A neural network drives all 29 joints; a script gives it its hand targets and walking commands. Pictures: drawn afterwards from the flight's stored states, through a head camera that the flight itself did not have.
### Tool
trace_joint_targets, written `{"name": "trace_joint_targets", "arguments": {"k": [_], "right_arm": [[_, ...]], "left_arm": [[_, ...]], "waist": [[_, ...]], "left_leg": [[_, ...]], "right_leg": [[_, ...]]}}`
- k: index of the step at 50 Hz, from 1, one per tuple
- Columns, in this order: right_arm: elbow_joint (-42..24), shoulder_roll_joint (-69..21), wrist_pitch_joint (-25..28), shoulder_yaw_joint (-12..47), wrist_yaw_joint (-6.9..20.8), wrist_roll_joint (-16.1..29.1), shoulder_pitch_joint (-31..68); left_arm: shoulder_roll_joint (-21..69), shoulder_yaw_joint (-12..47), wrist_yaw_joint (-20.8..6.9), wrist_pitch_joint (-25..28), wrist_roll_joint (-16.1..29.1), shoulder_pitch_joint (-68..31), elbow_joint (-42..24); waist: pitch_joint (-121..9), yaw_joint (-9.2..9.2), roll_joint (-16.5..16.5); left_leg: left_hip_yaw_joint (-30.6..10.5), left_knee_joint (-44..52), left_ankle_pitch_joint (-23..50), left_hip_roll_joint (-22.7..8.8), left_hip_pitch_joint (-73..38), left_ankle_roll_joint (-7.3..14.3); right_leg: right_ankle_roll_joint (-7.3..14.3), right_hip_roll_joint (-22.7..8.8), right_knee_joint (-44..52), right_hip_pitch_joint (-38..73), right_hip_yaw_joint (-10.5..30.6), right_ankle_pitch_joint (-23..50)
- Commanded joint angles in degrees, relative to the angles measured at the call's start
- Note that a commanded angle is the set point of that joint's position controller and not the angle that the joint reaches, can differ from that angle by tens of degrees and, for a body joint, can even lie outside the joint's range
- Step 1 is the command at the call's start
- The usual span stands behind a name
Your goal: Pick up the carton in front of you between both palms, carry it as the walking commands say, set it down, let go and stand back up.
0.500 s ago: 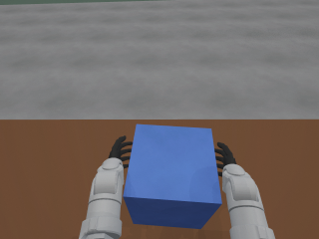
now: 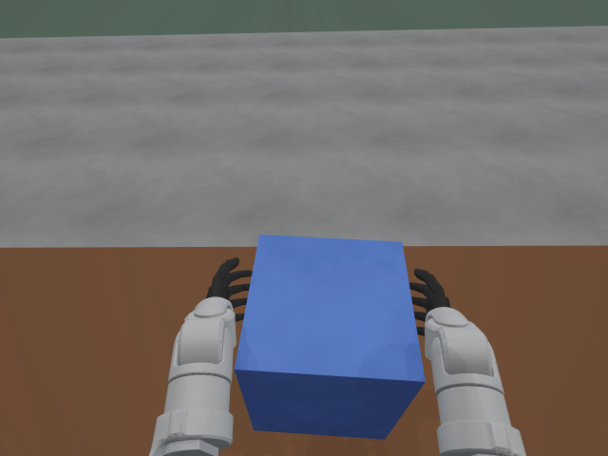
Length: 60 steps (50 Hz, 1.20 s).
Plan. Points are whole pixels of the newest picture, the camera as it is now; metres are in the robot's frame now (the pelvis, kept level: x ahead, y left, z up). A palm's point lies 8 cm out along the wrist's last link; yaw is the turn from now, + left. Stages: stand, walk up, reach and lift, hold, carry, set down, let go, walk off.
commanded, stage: carry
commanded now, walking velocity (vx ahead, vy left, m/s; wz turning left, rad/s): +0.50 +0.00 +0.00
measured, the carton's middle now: (324, 340) +0.29 +0.00 -0.02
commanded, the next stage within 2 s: none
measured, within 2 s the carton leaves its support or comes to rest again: neither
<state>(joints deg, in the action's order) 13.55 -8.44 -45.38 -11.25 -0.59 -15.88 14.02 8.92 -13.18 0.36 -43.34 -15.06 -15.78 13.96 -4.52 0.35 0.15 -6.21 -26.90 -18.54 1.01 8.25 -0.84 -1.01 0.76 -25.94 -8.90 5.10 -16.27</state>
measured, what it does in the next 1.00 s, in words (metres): walks ahead: left foot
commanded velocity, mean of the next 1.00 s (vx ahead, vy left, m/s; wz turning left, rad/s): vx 0.50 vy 0.00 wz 0.00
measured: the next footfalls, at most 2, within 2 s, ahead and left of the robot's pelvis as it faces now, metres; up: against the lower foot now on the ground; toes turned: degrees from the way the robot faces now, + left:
left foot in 0.62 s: +0.34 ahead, +0.13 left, +0.00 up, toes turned +11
right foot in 1.10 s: +0.72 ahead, -0.04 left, +0.00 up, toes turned -11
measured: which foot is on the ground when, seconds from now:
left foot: down 0.00-0.36, up 0.38-0.60, down 0.62-1.00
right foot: down 0.00-0.62, up 0.64-1.00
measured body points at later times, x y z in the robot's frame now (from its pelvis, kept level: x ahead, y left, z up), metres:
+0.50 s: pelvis +0.16 +0.02 +0.00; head +0.13 +0.03 +0.45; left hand +0.40 +0.18 +0.08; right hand +0.41 -0.13 +0.08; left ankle +0.12 +0.12 -0.70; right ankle +0.08 -0.10 -0.74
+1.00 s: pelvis +0.45 +0.06 +0.00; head +0.43 +0.07 +0.44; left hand +0.69 +0.21 +0.08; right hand +0.68 -0.10 +0.08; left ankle +0.30 +0.12 -0.74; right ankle +0.60 -0.07 -0.71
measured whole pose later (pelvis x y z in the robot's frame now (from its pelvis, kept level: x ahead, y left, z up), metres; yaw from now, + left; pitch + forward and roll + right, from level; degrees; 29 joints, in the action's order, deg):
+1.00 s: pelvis +0.45 +0.06 +0.00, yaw -1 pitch +4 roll -2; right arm -30.8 -7.8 -65.6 -1.8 -8.3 -0.6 -6.8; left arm 7.8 -1.8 9.2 -63.9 -0.9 6.5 -31.7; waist -8.8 1.6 0.3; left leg 11.9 -12.3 -20.3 -0.3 -4.0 2.2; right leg 0.6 -5.0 -36.2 -35.4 -10.1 -4.9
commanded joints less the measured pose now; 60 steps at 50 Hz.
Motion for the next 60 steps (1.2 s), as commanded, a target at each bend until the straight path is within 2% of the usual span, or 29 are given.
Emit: {"name": "trace_joint_targets", "arguments": {"k": [1, 6, 8, 10, 11, 13, 16, 17, 19, 21, 22, 25, 28, 30, 31, 32, 33, 34, 37, 41, 48, 52, 53, 54, 55, 56, 57, 58, 60], "right_arm": [[-8.6, -51.8, 3.5, 32.9, 13.6, 19.0, 36.6], [-18.0, -52.5, -1.2, 40.4, 11.6, 23.2, 34.7], [-21.8, -51.4, -3.9, 40.9, 10.2, 23.0, 32.5], [-24.2, -48.6, -6.2, 40.7, 8.8, 23.2, 29.1], [-24.3, -47.4, -7.3, 39.5, 7.8, 22.0, 25.3], [-30.9, -48.1, -10.0, 40.0, 5.2, 22.0, 23.2], [-36.7, -46.5, -14.1, 41.3, 1.9, 23.8, 15.6], [-40.1, -44.9, -15.2, 42.1, 1.0, 23.9, 14.5], [-45.0, -41.6, -17.8, 41.3, -0.8, 25.8, 17.1], [-47.6, -41.0, -19.4, 42.4, -1.9, 28.1, 14.8], [-48.4, -40.9, -19.6, 41.9, -2.8, 27.8, 10.7], [-48.6, -39.0, -18.9, 38.1, -5.8, 25.5, 7.7], [-48.5, -34.4, -17.6, 33.7, -9.1, 22.5, 2.9], [-47.7, -33.5, -17.3, 32.4, -10.5, 22.5, 0.3], [-47.3, -33.4, -17.7, 32.9, -11.1, 22.8, -1.9], [-45.9, -29.6, -18.1, 31.6, -11.6, 22.0, -1.9], [-46.5, -30.7, -18.3, 32.0, -11.5, 22.0, -1.8], [-48.9, -31.2, -18.3, 33.7, -11.0, 24.0, 1.0], [-50.7, -34.9, -18.1, 37.2, -8.8, 26.0, 3.5], [-51.1, -37.0, -17.7, 40.8, -6.0, 26.2, 2.5], [-51.7, -31.2, -18.6, 39.6, -5.1, 25.2, -2.3], [-52.4, -31.3, -18.4, 39.7, -5.6, 25.9, -2.2], [-51.7, -30.9, -18.8, 41.3, -6.0, 25.0, -0.5], [-51.3, -31.0, -19.0, 40.5, -6.0, 24.9, -2.5], [-53.1, -29.3, -18.8, 40.3, -5.5, 25.0, -1.8], [-51.8, -29.1, -19.0, 40.5, -5.4, 24.1, -1.4], [-53.7, -30.3, -19.0, 40.9, -5.0, 24.7, -1.1], [-54.0, -32.7, -18.5, 42.5, -4.9, 26.0, 0.1], [-49.5, -36.7, -17.9, 40.7, -4.9, 23.5, -2.4]], "left_arm": [[53.8, 32.6, -12.2, 0.2, 16.3, -28.5, -4.5], [52.7, 39.7, -9.6, -4.0, 19.4, -25.2, -15.1], [54.1, 43.1, -8.5, -7.1, 22.0, -25.8, -19.1], [54.8, 45.1, -7.5, -10.1, 22.4, -22.7, -19.9], [53.4, 45.7, -6.9, -11.0, 23.4, -24.2, -23.6], [52.2, 46.6, -5.5, -13.4, 25.6, -22.7, -26.5], [50.1, 46.3, -2.0, -16.3, 26.4, -13.1, -33.9], [49.3, 44.2, -0.5, -17.7, 24.5, -10.3, -34.6], [46.3, 39.4, 2.8, -19.5, 22.2, -4.3, -34.3], [45.6, 38.3, 5.2, -20.7, 22.0, -2.8, -38.7], [45.7, 39.9, 6.0, -20.9, 22.5, -1.9, -44.2], [42.5, 39.7, 8.3, -20.6, 23.3, -4.6, -48.9], [39.2, 42.0, 9.3, -20.2, 26.7, -4.9, -49.6], [35.2, 42.5, 10.0, -20.2, 26.2, -2.1, -50.6], [33.1, 41.1, 10.6, -20.5, 26.3, -1.2, -51.7], [32.7, 41.1, 11.1, -21.2, 26.4, -2.9, -51.4], [32.2, 41.7, 11.0, -21.5, 26.6, -2.6, -52.5], [33.8, 41.0, 10.9, -21.4, 26.8, -1.9, -49.7], [37.5, 39.7, 9.8, -21.0, 25.1, 2.1, -45.9], [39.9, 40.8, 8.7, -19.4, 21.7, 4.3, -46.3], [37.0, 42.5, 8.7, -20.6, 22.6, 5.8, -47.9], [35.3, 41.5, 8.6, -21.1, 22.4, 6.1, -48.3], [35.5, 41.9, 8.8, -20.8, 21.9, 5.7, -48.4], [34.9, 40.8, 8.6, -20.7, 22.1, 6.9, -49.1], [35.0, 40.1, 8.3, -20.7, 21.5, 7.7, -48.9], [33.6, 40.6, 8.5, -20.7, 21.5, 5.9, -48.8], [34.9, 40.4, 8.2, -20.6, 22.1, 6.9, -48.2], [37.9, 41.8, 7.7, -20.6, 23.7, 6.7, -48.9], [41.0, 44.1, 6.5, -19.5, 24.8, 3.0, -48.9]], "waist": [[-5.5, -0.94, -3.0], [-13.0, -0.45, -11.7], [-9.7, -0.59, -2.5], [-9.5, 0.47, 16.8], [-3.7, 0.91, 17.7], [-6.8, 1.02, 7.0], [-14.0, -0.09, 10.2], [-15.6, -0.63, 3.6], [-13.8, -1.82, -18.8], [-10.0, -2.1, -9.9], [-8.6, -2.47, -3.6], [-10.7, -2.15, -10.8], [-7.7, -1.01, -7.0], [-13.3, 0.64, -4.1], [-16.0, 1.25, -0.4], [-15.0, 0.98, 14.5], [-13.6, 1.99, 15.9], [-11.6, 1.17, 7.2], [-11.4, 0.27, -0.4], [-9.2, 0.3, 5.0], [-3.9, 0.63, 7.5], [-2.0, 1.1, 7.6], [-3.3, 0.11, 11.7], [-10.7, -1.15, 8.4], [-15.1, -1.96, 2.9], [-16.8, -2.03, -8.3], [-15.3, -1.65, -14.9], [-15.4, -1.95, -8.9], [-13.3, -1.3, -3.1]], "left_leg": [[1.9, 0.9, -17.0, -2.6, 13.5, 0.9], [10.0, -1.4, -7.8, 0.2, 10.1, 0.1], [5.9, 3.9, -11.0, -2.9, 4.8, 1.0], [-11.7, 13.1, -17.3, -14.3, -3.8, 6.0], [-19.4, 14.8, -9.3, -19.3, -6.0, 9.8], [-14.1, 11.6, 3.2, -19.4, -6.3, 10.6], [1.5, 4.1, 8.4, -12.2, -0.5, 6.1], [6.2, -1.7, 9.0, -10.1, 7.0, 4.2], [13.5, -21.2, -8.2, -2.3, 36.3, 0.4], [9.6, -28.7, -14.1, -4.7, 44.8, 1.0], [9.9, -27.5, -13.1, -5.8, 45.0, 1.3], [13.6, -15.1, -5.2, -4.4, 35.2, 1.3], [18.6, -5.6, 7.8, -1.3, 13.3, 1.1], [21.6, -1.5, 7.2, -0.2, -5.7, 1.3], [15.1, 0.4, 4.9, -4.6, -12.9, 0.8], [-16.0, 13.1, -8.3, -21.4, -17.5, 4.7], [-26.6, 16.3, -1.7, -26.4, -19.4, 13.1], [-23.2, 15.1, -1.3, -26.3, -16.1, 13.8], [-10.2, 17.4, 0.7, -21.9, -8.3, 10.3], [2.8, 16.6, 21.7, -16.9, -10.2, 4.8], [12.1, 18.0, 27.3, -13.6, -11.1, 7.0], [16.2, 11.0, 47.1, -13.0, -10.6, 5.8], [17.0, 5.2, 53.4, -14.7, -9.6, 4.7], [19.9, -4.3, 50.9, -12.2, -8.4, 3.0], [18.9, -16.8, 39.4, -10.5, -0.5, 2.3], [18.2, -34.3, 23.8, -5.6, 15.3, 0.7], [12.3, -44.7, -5.0, 0.5, 26.1, -0.1], [6.0, -49.3, -6.7, -3.3, 28.3, 1.6], [6.1, -48.8, -2.3, -7.1, 28.9, 3.4]], "right_leg": [[3.0, -7.1, 7.1, -4.4, 5.5, -24.9], [5.1, -10.4, 5.9, -2.7, 4.7, -21.0], [3.0, -7.1, 2.3, -12.9, 0.2, -20.2], [0.5, -2.1, -16.0, -22.5, -10.5, -10.9], [0.0, -2.3, -16.6, -31.7, -11.5, -12.3], [0.5, -2.9, -10.6, -25.1, -11.6, -10.9], [0.8, -0.9, 3.8, -5.0, -15.1, 0.0], [1.5, -2.3, 5.0, 6.8, -13.4, 1.9], [10.2, -21.7, 11.2, 24.3, 15.9, -0.3], [15.3, -25.9, 10.1, 25.6, 19.5, 12.4], [14.2, -25.1, 11.6, 23.5, 15.8, 10.4], [9.3, -18.6, 11.6, 17.6, 1.3, 14.0], [6.3, -16.4, 10.5, 1.3, -6.7, 10.6], [2.7, -11.5, -3.6, -4.2, -15.5, 14.9], [0.9, -10.0, -12.0, -9.8, -17.5, 10.2], [-1.8, -4.0, -28.9, -22.4, -16.2, -4.9], [-1.2, -1.8, -38.1, -31.7, -11.8, -13.9], [1.2, -6.0, -43.7, -33.1, -7.3, -12.0], [1.8, -10.8, -40.6, -30.2, -5.1, -0.6], [1.7, -7.7, -31.0, -30.9, -9.9, 6.6], [1.6, -4.3, -8.5, -28.8, -16.8, 12.4], [2.9, -0.2, -3.5, -17.2, -24.2, 17.1], [4.3, 0.0, -4.5, -10.9, -21.6, 12.7], [4.1, 0.9, -2.2, 1.4, -23.2, 9.7], [4.4, -3.5, 0.6, 12.4, -17.7, 8.2], [10.6, -18.9, 3.4, 21.4, 8.2, -4.4], [14.6, -25.4, 14.1, 22.5, 27.4, -0.5], [14.7, -26.1, 14.3, 21.5, 23.2, 0.5], [13.5, -23.9, 14.7, 13.2, 13.7, 6.3]]}}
